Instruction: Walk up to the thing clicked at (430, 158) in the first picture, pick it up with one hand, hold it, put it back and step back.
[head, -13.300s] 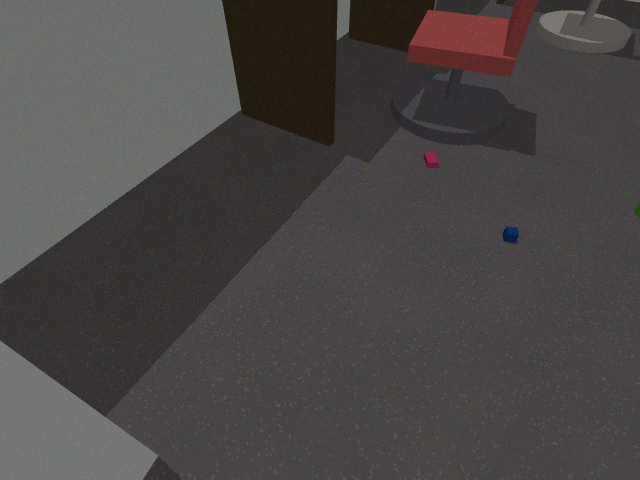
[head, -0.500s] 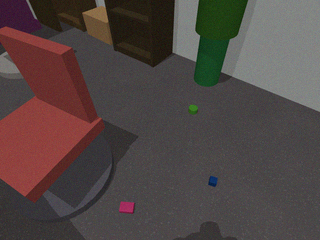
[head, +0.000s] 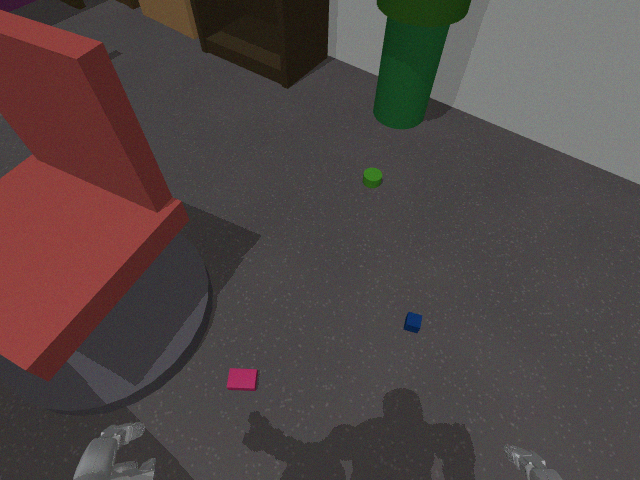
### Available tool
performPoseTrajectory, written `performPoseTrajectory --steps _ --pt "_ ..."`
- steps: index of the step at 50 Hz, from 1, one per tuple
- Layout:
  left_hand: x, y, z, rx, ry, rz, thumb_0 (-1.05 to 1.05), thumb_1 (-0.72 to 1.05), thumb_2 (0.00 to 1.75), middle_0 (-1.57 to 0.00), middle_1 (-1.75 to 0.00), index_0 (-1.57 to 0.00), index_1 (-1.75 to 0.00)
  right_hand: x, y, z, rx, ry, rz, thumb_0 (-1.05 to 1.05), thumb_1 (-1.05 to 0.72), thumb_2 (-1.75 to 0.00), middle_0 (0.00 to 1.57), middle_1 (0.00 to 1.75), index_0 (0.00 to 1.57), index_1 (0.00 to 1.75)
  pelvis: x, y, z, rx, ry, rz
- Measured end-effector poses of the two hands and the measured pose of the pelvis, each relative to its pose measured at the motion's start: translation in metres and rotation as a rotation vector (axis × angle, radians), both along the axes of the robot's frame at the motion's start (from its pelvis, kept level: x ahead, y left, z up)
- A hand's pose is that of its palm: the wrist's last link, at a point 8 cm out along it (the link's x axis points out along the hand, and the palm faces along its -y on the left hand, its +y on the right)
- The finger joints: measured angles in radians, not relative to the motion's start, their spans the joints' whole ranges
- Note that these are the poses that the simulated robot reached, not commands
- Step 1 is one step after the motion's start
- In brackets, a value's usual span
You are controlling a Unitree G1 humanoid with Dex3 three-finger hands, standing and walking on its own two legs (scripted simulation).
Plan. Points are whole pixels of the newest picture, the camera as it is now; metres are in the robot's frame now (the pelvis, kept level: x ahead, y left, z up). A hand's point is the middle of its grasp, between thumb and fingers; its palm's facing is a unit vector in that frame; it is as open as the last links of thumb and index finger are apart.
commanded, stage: rise first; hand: left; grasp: from above
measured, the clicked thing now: (242, 379) +0.45 +0.23 -0.75
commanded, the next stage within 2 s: none
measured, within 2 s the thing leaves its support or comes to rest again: neither
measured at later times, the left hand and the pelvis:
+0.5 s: hand out of the picture +0.15 +0.27 -0.21, palm faces -0.12 -0.89 -0.43, open 13.2 cm; pelvis +0.01 +0.01 -0.06, yaw -1 degrees
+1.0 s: hand out of the picture +0.14 +0.28 -0.27, palm faces -0.28 -0.80 -0.53, open 13.2 cm; pelvis -0.02 +0.02 -0.13, yaw -2 degrees
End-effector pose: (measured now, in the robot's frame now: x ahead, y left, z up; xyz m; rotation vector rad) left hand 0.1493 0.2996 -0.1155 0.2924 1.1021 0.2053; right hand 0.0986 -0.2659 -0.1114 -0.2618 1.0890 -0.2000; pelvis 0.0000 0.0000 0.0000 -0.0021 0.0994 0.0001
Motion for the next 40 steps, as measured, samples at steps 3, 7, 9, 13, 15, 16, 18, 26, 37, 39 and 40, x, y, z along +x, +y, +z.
performPoseTrajectory --steps 3,7,9,13,15,16,18,26,37,39,40 --pt "0.017 0.002 -0.002 0.017 -0.019 -0.032 0.0 0.38 0.84 -0.24 -0.66 -0.24 -0.66 -0.004 0.005 -0.003 0.014 -0.017 -0.026 0.0 -0.89 -0.89 0.2 0.3 0.2 0.3 0.001 0.001 -0.006 0.0 0.026 -0.013" --pt "0.02 0.001 -0.006 0.044 0.024 -0.061 0.0 0.1 0.82 -0.26 -0.75 -0.26 -0.75 -0.006 0.01 -0.006 0.029 -0.037 -0.045 0.0 -0.89 -0.89 0.21 0.3 0.2 0.3 0.006 0.005 -0.011 -0.005 0.046 -0.019" --pt "0.017 0.002 -0.01 0.056 0.054 -0.065 0.0 -0.02 0.82 -0.27 -0.77 -0.27 -0.78 -0.003 0.012 -0.008 0.031 -0.054 -0.043 0.01 -0.89 -0.89 0.21 0.3 0.2 0.3 0.007 0.007 -0.015 -0.007 0.059 -0.021" --pt "0.009 0.004 -0.025 0.071 0.093 -0.065 0.0 -0.2 0.82 -0.29 -0.81 -0.28 -0.82 0.008 0.012 -0.013 0.022 -0.099 -0.023 0.01 -0.9 -0.9 0.21 0.3 0.2 0.3 0.007 0.01 -0.026 -0.01 0.096 -0.024" --pt "0.006 0.006 -0.032 0.076 0.086 -0.066 0.0 -0.26 0.82 -0.29 -0.82 -0.28 -0.84 0.015 0.012 -0.017 0.012 -0.12 -0.009 0.01 -0.91 -0.9 0.21 0.3 0.2 0.3 0.007 0.011 -0.034 -0.012 0.117 -0.024" --pt "0.006 0.006 -0.035 0.08 0.078 -0.07 0.0 -0.28 0.82 -0.29 -0.83 -0.28 -0.84 0.019 0.012 -0.02 0.007 -0.129 -0.002 0.01 -0.91 -0.9 0.21 0.3 0.2 0.3 0.007 0.011 -0.038 -0.013 0.127 -0.023" --pt "0.005 0.008 -0.041 0.087 0.061 -0.081 0.0 -0.32 0.83 -0.29 -0.83 -0.28 -0.85 0.026 0.013 -0.024 -0.002 -0.148 0.011 0.01 -0.91 -0.9 0.21 0.3 0.2 0.3 0.007 0.012 -0.045 -0.015 0.144 -0.023" --pt "0.001 0.01 -0.053 0.115 0.044 -0.137 -0.01 -0.39 0.85 -0.3 -0.82 -0.27 -0.85 0.053 0.023 -0.037 -0.009 -0.219 0.052 0.01 -0.9 -0.9 0.2 0.3 0.2 0.3 0.006 0.014 -0.066 -0.028 0.186 -0.019" --pt "-0.008 0.011 -0.07 0.152 0.055 -0.187 -0.01 -0.39 0.82 -0.32 -0.8 -0.3 -0.83 0.065 0.037 -0.055 0.008 -0.288 0.095 0.01 -0.92 -0.9 0.21 0.3 0.2 0.3 -0.002 0.016 -0.09 -0.039 0.239 -0.018" --pt "-0.01 0.011 -0.074 0.158 0.051 -0.195 -0.01 -0.38 0.81 -0.33 -0.79 -0.31 -0.82 0.064 0.038 -0.061 0.009 -0.29 0.097 0.01 -0.93 -0.9 0.21 0.3 0.2 0.3 -0.005 0.017 -0.095 -0.041 0.248 -0.018" --pt "-0.011 0.012 -0.076 0.161 0.049 -0.2 -0.01 -0.38 0.81 -0.33 -0.79 -0.31 -0.82 0.063 0.038 -0.063 0.009 -0.29 0.099 0.01 -0.93 -0.9 0.21 0.3 0.2 0.3 -0.006 0.017 -0.098 -0.041 0.253 -0.018"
